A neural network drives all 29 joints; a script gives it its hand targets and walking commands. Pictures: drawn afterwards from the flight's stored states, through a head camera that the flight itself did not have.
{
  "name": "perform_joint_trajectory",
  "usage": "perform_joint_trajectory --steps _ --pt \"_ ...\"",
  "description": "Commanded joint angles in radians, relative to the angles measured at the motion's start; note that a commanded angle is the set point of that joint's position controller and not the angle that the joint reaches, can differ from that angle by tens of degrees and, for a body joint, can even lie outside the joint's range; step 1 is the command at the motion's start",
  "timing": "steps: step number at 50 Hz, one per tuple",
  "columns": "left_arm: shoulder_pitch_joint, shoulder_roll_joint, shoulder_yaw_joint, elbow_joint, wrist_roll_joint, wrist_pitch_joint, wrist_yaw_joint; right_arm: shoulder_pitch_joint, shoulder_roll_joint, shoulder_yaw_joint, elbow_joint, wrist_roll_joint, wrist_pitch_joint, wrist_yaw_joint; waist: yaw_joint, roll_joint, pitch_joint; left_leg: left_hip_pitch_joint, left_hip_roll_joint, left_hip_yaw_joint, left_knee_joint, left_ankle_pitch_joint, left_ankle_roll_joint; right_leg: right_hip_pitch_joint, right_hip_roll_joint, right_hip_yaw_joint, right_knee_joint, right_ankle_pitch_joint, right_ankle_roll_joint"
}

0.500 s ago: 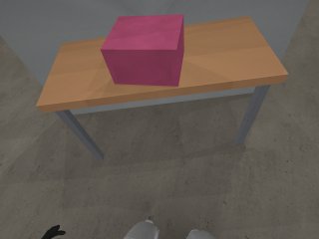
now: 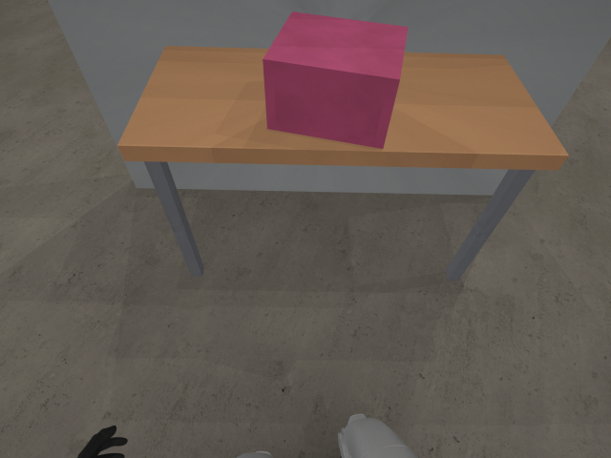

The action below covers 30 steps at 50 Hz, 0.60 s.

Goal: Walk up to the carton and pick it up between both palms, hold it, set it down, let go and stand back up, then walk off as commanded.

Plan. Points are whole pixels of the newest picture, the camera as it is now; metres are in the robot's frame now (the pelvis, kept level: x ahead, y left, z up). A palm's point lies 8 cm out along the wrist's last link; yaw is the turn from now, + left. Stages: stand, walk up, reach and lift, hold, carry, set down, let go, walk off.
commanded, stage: walk off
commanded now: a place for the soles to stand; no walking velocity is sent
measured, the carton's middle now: (336, 78) +0.93 -0.11 -0.02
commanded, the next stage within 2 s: stand in 1.74 s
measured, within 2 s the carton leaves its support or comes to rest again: neither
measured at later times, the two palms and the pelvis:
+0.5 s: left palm out of the picture +0.03 +0.31 -0.10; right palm out of the picture -0.06 -0.34 -0.10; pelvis -0.10 -0.01 -0.01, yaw -5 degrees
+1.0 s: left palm out of the picture -0.04 +0.33 -0.11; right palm out of the picture -0.15 -0.30 -0.06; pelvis -0.17 +0.03 +0.01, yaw -3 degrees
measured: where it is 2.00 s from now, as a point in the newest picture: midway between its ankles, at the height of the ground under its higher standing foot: outside the picture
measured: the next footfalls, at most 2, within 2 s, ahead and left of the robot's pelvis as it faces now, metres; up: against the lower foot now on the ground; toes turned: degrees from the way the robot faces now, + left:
right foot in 0.48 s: -0.02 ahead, -0.14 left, +0.00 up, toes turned +1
left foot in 0.80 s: -0.12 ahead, +0.11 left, +0.00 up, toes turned -8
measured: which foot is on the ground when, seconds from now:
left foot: down 0.00-0.48, up 0.50-0.78, down 0.80-1.00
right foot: up 0.00-0.46, down 0.48-0.82, up 0.84-1.00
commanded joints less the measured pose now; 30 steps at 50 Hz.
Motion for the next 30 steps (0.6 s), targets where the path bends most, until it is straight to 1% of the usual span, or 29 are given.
perform_joint_trajectory --steps 1,2,3,4,5,6,7,8,9,10,11,12,13,14,15,16,17,19,20,21,22,23,24,25,26,27,28,29,30 --pt "0.108 0.260 0.090 -0.035 -0.027 -0.024 0.014 -0.178 -0.224 -0.107 -0.113 -0.010 -0.037 -0.023 0.093 0.040 -0.036 -0.157 0.259 -0.294 -0.442 -0.025 0.110 -0.050 0.071 0.123 0.383 -0.004 0.065" --pt "0.109 0.242 0.089 -0.050 -0.020 -0.024 0.012 -0.143 -0.201 -0.107 -0.115 -0.006 -0.041 -0.028 0.084 0.071 -0.037 -0.067 0.245 -0.271 -0.394 0.181 0.105 -0.080 0.082 0.148 0.401 -0.011 0.077" --pt "0.126 0.257 0.085 -0.048 -0.024 -0.028 0.015 -0.102 -0.192 -0.104 -0.118 0.001 -0.047 -0.026 0.062 -0.001 -0.113 0.048 0.251 -0.262 -0.348 0.288 0.116 -0.108 0.072 0.135 0.371 -0.045 0.080" --pt "0.122 0.254 0.081 -0.048 -0.018 -0.024 0.016 -0.058 -0.183 -0.107 -0.132 0.005 -0.049 -0.024 0.047 0.038 -0.173 0.131 0.236 -0.230 -0.323 0.375 0.104 -0.115 0.074 0.151 0.386 -0.048 0.086" --pt "0.125 0.234 0.082 -0.058 -0.016 -0.024 0.018 -0.020 -0.163 -0.104 -0.132 0.005 -0.047 -0.030 0.032 0.047 -0.211 0.211 0.245 -0.231 -0.293 0.413 0.088 -0.116 0.082 0.176 0.364 -0.050 0.086" --pt "0.122 0.233 0.077 -0.079 -0.017 -0.022 0.021 0.003 -0.177 -0.105 -0.130 0.001 -0.052 -0.031 0.013 0.113 -0.249 0.270 0.248 -0.236 -0.264 0.474 0.098 -0.151 0.073 0.162 0.313 -0.071 0.081" --pt "0.091 0.238 0.080 -0.095 -0.012 -0.023 0.022 0.046 -0.192 -0.109 -0.142 0.006 -0.052 -0.037 -0.007 0.082 -0.213 0.295 0.262 -0.316 -0.265 0.533 0.076 -0.179 0.065 0.186 0.270 -0.093 0.090" --pt "0.096 0.242 0.075 -0.081 -0.016 -0.030 0.030 0.041 -0.176 -0.106 -0.138 0.000 -0.045 -0.038 -0.008 0.116 -0.216 0.269 0.249 -0.233 -0.255 0.586 0.100 -0.158 0.042 0.167 0.202 -0.103 0.085" --pt "0.113 0.229 0.075 -0.082 -0.018 -0.025 0.023 0.004 -0.192 -0.117 -0.158 0.002 -0.046 -0.041 0.010 0.118 -0.235 0.288 0.269 -0.246 -0.254 0.571 0.128 -0.136 0.047 0.148 0.183 -0.099 0.087" --pt "0.118 0.234 0.072 -0.102 -0.016 -0.029 0.028 0.018 -0.178 -0.106 -0.159 0.000 -0.044 -0.037 0.006 0.145 -0.213 0.275 0.252 -0.200 -0.237 0.658 0.115 -0.116 0.044 0.140 0.119 -0.109 0.079" --pt "0.103 0.216 0.074 -0.090 -0.021 -0.026 0.027 0.009 -0.187 -0.114 -0.157 0.002 -0.039 -0.037 0.015 0.154 -0.228 0.197 0.265 -0.205 -0.267 0.610 0.128 -0.069 0.047 0.123 0.170 -0.122 0.076" --pt "0.123 0.226 0.073 -0.090 -0.018 -0.025 0.028 -0.024 -0.185 -0.109 -0.163 0.004 -0.039 -0.035 0.025 0.096 -0.211 0.112 0.271 -0.191 -0.296 0.498 0.144 -0.015 0.054 0.105 0.190 -0.106 0.076" --pt "0.159 0.248 0.082 -0.087 -0.016 -0.027 0.022 -0.053 -0.194 -0.105 -0.183 -0.001 -0.036 -0.028 0.027 0.157 -0.219 0.124 0.262 -0.208 -0.299 0.362 0.139 -0.003 0.035 0.084 0.131 -0.102 0.079" --pt "0.138 0.261 0.079 -0.083 -0.008 -0.020 0.019 -0.039 -0.224 -0.119 -0.192 -0.002 -0.031 -0.027 0.019 0.126 -0.196 0.004 0.265 -0.232 -0.321 0.189 0.149 0.039 0.049 0.071 0.176 -0.087 0.064" --pt "0.166 0.275 0.085 -0.060 -0.002 -0.024 0.015 -0.065 -0.217 -0.112 -0.203 0.001 -0.028 -0.025 0.028 0.124 -0.180 0.019 0.278 -0.235 -0.344 0.106 0.155 0.022 0.030 0.059 0.139 -0.102 0.067" --pt "0.149 0.252 0.082 -0.060 0.003 -0.024 0.013 -0.060 -0.205 -0.114 -0.194 -0.004 -0.026 -0.024 0.028 0.136 -0.150 -0.062 0.300 -0.246 -0.360 0.069 0.205 0.038 0.010 0.042 0.137 -0.121 0.073" --pt "0.151 0.258 0.078 -0.061 0.005 -0.024 0.009 -0.057 -0.229 -0.124 -0.202 -0.009 -0.023 -0.021 0.029 0.100 -0.154 -0.048 0.314 -0.266 -0.359 0.056 0.193 0.068 -0.009 0.032 0.045 -0.139 0.060" --pt "0.162 0.244 0.079 -0.054 0.006 -0.031 0.004 -0.090 -0.234 -0.119 -0.183 -0.004 -0.017 -0.018 0.045 0.164 -0.166 -0.101 0.325 -0.240 -0.344 0.031 0.184 0.127 -0.068 0.016 -0.066 -0.143 0.043" --pt "0.203 0.249 0.081 -0.049 0.007 -0.028 -0.002 -0.117 -0.253 -0.125 -0.204 -0.010 -0.014 -0.018 0.074 0.145 -0.187 -0.174 0.325 -0.236 -0.327 -0.033 0.169 0.211 -0.090 0.003 -0.131 -0.097 0.030" --pt "0.224 0.236 0.074 -0.039 0.006 -0.026 -0.010 -0.124 -0.277 -0.137 -0.197 -0.004 -0.009 -0.019 0.081 0.176 -0.175 -0.240 0.300 -0.224 -0.317 -0.099 0.121 0.314 -0.087 -0.007 -0.234 -0.006 0.012" --pt "0.264 0.236 0.081 -0.025 0.007 -0.038 -0.009 -0.130 -0.262 -0.126 -0.192 -0.008 -0.008 -0.015 0.108 0.179 -0.192 -0.288 0.225 -0.147 -0.227 -0.102 0.098 0.363 -0.116 0.055 -0.302 0.046 0.012" --pt "0.251 0.255 0.087 -0.029 0.021 -0.035 -0.014 -0.103 -0.223 -0.118 -0.196 -0.006 -0.004 -0.023 0.092 0.059 -0.164 -0.409 0.114 -0.127 -0.111 -0.253 0.061 0.400 -0.127 0.163 -0.370 -0.036 0.022" --pt "0.199 0.282 0.087 -0.037 0.030 -0.046 -0.008 -0.023 -0.174 -0.114 -0.158 0.005 0.003 -0.027 0.070 -0.211 -0.105 -0.422 -0.031 -0.030 0.131 -0.267 0.011 0.243 -0.254 0.388 -0.598 -0.240 -0.006" --pt "0.113 0.327 0.086 -0.089 0.035 -0.053 -0.006 -0.013 -0.162 -0.117 -0.139 0.006 0.009 -0.028 0.059 -0.214 -0.064 -0.311 -0.116 -0.085 0.364 -0.228 -0.037 -0.019 -0.385 0.582 -0.714 -0.343 -0.050" --pt "0.013 0.342 0.089 -0.103 0.034 -0.050 0.009 -0.009 -0.191 -0.116 -0.121 0.005 0.009 -0.027 0.052 -0.199 0.014 -0.233 -0.127 -0.164 0.445 -0.172 -0.021 -0.160 -0.379 0.553 -0.769 -0.358 -0.057" --pt "-0.014 0.320 0.088 -0.109 0.030 -0.055 0.012 0.016 -0.214 -0.128 -0.119 0.011 0.000 -0.027 0.044 -0.185 -0.015 -0.191 -0.112 -0.181 0.482 -0.149 -0.032 -0.152 -0.347 0.500 -0.722 -0.287 -0.098" --pt "-0.043 0.303 0.083 -0.116 0.028 -0.054 0.007 0.054 -0.219 -0.125 -0.104 0.020 -0.004 -0.025 0.033 -0.188 -0.049 -0.185 -0.127 -0.169 0.535 -0.106 -0.030 -0.112 -0.294 0.404 -0.716 -0.243 -0.078" --pt "-0.086 0.277 0.078 -0.117 0.018 -0.049 0.013 0.076 -0.234 -0.125 -0.049 0.019 -0.005 -0.026 0.027 -0.202 -0.017 -0.168 -0.119 -0.122 0.585 -0.086 -0.044 -0.127 -0.255 0.293 -0.659 -0.153 -0.114" --pt "-0.105 0.244 0.072 -0.129 0.021 -0.047 0.004 0.118 -0.226 -0.124 -0.047 0.019 -0.011 -0.025 0.015 -0.180 -0.070 -0.187 -0.124 -0.089 0.575 -0.098 -0.045 -0.026 -0.247 0.288 -0.607 -0.095 -0.122"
